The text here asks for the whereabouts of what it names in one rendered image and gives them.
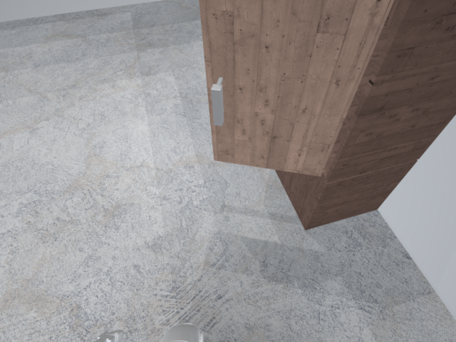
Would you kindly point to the handle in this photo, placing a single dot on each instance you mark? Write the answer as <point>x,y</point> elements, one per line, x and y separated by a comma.
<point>217,103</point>

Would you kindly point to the cupboard door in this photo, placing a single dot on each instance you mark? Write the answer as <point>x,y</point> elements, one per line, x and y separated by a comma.
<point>290,71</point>

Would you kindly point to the robot left thigh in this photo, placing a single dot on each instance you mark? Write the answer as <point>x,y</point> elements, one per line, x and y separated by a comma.
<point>183,333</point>

